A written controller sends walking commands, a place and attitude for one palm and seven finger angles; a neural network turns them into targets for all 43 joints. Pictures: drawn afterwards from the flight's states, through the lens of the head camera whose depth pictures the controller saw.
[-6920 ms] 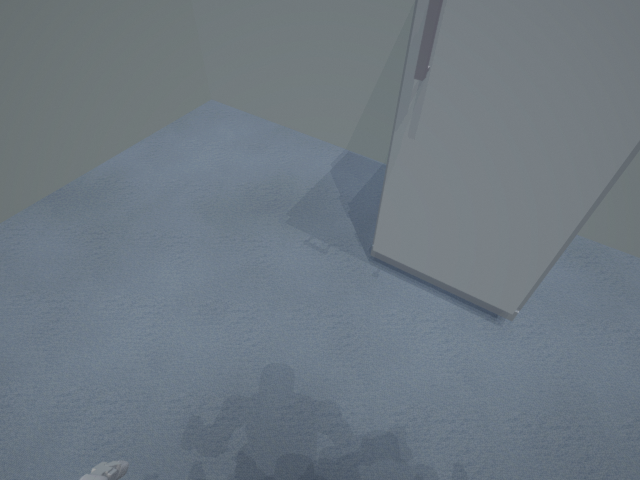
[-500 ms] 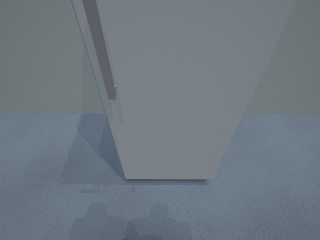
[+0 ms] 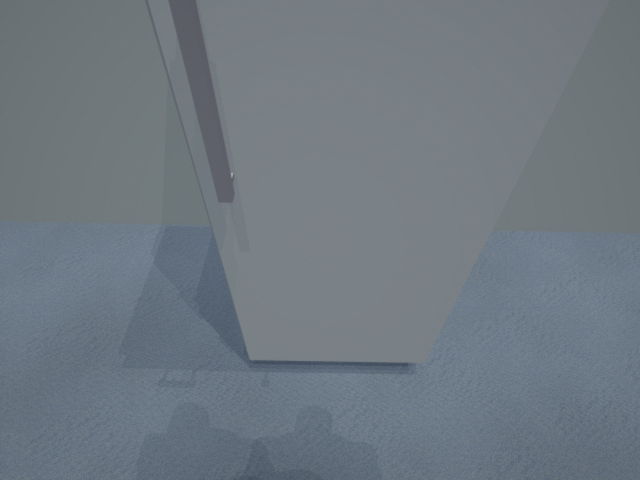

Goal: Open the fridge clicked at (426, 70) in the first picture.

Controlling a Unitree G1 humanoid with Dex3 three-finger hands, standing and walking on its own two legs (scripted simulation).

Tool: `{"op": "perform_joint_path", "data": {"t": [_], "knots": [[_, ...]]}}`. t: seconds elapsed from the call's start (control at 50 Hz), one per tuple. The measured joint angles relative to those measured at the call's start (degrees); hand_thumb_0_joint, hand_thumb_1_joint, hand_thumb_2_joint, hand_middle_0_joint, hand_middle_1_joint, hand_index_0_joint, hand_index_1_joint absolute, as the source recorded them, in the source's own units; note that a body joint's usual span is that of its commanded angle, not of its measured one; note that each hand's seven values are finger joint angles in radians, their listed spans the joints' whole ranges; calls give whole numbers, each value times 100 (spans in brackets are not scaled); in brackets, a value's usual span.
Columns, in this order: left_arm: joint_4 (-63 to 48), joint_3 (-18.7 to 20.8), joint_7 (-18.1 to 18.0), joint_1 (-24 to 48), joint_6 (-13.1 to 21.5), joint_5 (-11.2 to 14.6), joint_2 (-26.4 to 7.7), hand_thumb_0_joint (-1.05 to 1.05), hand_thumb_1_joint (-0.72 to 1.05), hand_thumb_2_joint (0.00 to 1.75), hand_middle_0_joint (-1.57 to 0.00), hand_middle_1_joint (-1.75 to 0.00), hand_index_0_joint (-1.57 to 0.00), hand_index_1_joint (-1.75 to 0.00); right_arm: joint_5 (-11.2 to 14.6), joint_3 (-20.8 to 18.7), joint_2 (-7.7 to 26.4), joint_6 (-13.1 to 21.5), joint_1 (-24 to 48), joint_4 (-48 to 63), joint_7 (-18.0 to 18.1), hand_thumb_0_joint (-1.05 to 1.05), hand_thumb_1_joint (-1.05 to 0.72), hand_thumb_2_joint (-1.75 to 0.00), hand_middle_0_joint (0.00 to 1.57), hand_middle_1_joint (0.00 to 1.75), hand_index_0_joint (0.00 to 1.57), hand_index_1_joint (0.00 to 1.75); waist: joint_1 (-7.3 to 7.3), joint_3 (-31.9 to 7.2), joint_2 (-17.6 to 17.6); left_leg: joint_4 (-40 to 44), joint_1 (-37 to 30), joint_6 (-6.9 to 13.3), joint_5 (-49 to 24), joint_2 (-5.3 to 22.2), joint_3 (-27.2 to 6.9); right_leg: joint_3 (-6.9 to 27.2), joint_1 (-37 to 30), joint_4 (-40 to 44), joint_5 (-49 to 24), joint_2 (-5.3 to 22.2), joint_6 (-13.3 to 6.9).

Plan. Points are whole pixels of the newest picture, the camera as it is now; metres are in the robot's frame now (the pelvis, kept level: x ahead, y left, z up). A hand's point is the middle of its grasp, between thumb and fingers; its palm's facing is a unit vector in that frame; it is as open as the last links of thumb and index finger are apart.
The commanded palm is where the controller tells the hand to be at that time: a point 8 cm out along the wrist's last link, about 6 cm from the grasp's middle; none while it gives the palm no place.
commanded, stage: shuffle to correct the standing spot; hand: left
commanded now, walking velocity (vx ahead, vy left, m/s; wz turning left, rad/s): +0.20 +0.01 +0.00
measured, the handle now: (209, 99) +0.53 +0.19 +0.21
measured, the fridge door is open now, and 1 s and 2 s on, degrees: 0 0 0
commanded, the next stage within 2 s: come to a stop and stand still in 0.14 s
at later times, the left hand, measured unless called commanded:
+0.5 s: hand out of the picture +0.06 +0.17 -0.19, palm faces +0.08 -0.98 -0.18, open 7.4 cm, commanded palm none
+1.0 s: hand out of the picture +0.10 +0.15 -0.17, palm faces +0.07 -0.96 -0.26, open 7.4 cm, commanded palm none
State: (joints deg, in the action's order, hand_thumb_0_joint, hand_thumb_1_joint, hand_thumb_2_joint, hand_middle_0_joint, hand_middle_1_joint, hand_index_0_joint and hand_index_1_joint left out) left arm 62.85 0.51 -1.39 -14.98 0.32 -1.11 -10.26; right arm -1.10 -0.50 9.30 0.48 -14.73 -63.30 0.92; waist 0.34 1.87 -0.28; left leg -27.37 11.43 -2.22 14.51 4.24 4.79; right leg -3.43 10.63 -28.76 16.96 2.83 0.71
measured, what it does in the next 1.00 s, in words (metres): steps on the spot: left foot, then right foot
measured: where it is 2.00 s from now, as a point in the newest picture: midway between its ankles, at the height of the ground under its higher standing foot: outside the picture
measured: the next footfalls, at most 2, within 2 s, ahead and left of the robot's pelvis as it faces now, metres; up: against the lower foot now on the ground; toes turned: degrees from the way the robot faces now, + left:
left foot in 0.48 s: +0.11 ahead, +0.12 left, +0.00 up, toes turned +8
right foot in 0.76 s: +0.14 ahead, -0.12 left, +0.00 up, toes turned -5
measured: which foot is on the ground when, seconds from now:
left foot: down 0.00-0.34, up 0.36-0.46, down 0.48-0.78, up 0.80-1.00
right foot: down 0.00-0.50, up 0.52-0.74, down 0.76-1.00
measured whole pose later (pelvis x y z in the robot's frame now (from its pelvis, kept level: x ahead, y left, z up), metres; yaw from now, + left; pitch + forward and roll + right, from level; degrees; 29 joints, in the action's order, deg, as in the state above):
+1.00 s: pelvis +0.05 -0.03 -0.01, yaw +2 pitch -4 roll +1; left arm 54.8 0.5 -2.8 -15.5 -0.4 -1.6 -8.8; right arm -0.5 -3.1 10.4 -2.0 -10.8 -52.6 0.1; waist -0.4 1.4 2.0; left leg -37.6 16.0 0.2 20.8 0.1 3.1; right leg -7.0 15.6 -35.1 15.4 1.1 -3.4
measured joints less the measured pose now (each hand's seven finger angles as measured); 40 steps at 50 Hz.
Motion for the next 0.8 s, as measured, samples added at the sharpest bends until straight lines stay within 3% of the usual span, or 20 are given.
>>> {"op": "perform_joint_path", "data": {"t": [0.18,0.28,0.3,0.34,0.4,0.44,0.48,0.58,0.7,0.76,0.8], "knots": [[-4,110,88,-377,-51,-23,60,0,91,90,-20,-30,-20,-30,-44,-19,-112,9,-412,27,-63,1,-91,-90,20,30,20,30,1,-117,-100,-546,81,58,551,-63,13,29,51,-487,521,103,11],[11,154,103,-461,-20,-33,104,1,91,90,-20,-30,-20,-30,-37,-33,-202,137,-587,5,-17,1,-91,-90,20,30,20,30,-22,-38,-85,-746,30,63,858,-45,106,-68,197,-935,798,137,-218],[12,161,101,-442,2,-30,125,1,91,90,-20,-30,-20,-30,-34,-32,-209,141,-613,-11,0,1,-91,-90,20,30,20,30,-41,-12,-36,-790,22,44,915,-19,96,-112,139,-884,844,123,-201],[-5,178,68,-380,94,-25,179,1,91,90,-20,-30,-20,-30,-12,-25,-219,107,-625,-68,28,1,-91,-90,20,30,20,30,-59,28,84,-1027,128,56,983,56,38,-186,34,-754,909,74,29],[-71,163,-51,-301,240,-39,235,0,91,90,-20,-30,-20,-30,58,-13,-254,-38,-489,-101,43,1,-91,-90,20,30,20,30,-35,138,88,-1709,507,163,1359,-1,-23,-321,-131,-606,888,79,-3],[-130,141,-123,-278,219,-76,263,0,91,90,-20,-30,-20,-30,103,-33,-267,-77,-299,-60,50,1,-91,-90,20,30,20,30,26,238,-3,-1611,664,200,1351,-105,38,-357,-204,-580,844,120,-35],[-168,113,-149,-300,115,-38,312,0,91,90,-20,-30,-20,-30,75,-69,-192,-51,-96,20,100,2,-91,-90,20,30,20,30,46,343,-26,-915,567,271,217,-158,111,-354,-128,-902,774,125,-41],[-159,159,-184,-112,-226,53,258,0,91,90,-20,-30,-20,-30,29,-150,-101,92,147,303,162,2,-93,-90,20,30,20,30,-47,362,-192,-559,200,363,420,-221,212,162,785,-2738,1424,35,-44],[-446,241,-151,296,-241,-11,67,2,93,90,-20,-30,-20,-30,-41,-180,-38,-31,381,468,150,1,-92,-90,20,30,20,30,30,442,-63,-239,87,235,190,-199,154,21,1068,-1894,815,46,-4],[-597,243,-113,286,-138,-36,20,1,93,90,-20,-30,-20,-30,-35,-224,24,-103,424,538,95,1,-92,-90,20,30,20,30,90,404,9,-508,198,126,315,-185,177,-62,799,-900,-74,43,-14],[-586,189,-164,244,-49,-47,78,1,93,90,-20,-30,-20,-30,54,-254,140,-145,502,591,42,1,-92,-90,20,30,20,30,101,383,246,-1061,416,83,581,-60,53,-126,758,-842,-20,-112,-189]]}}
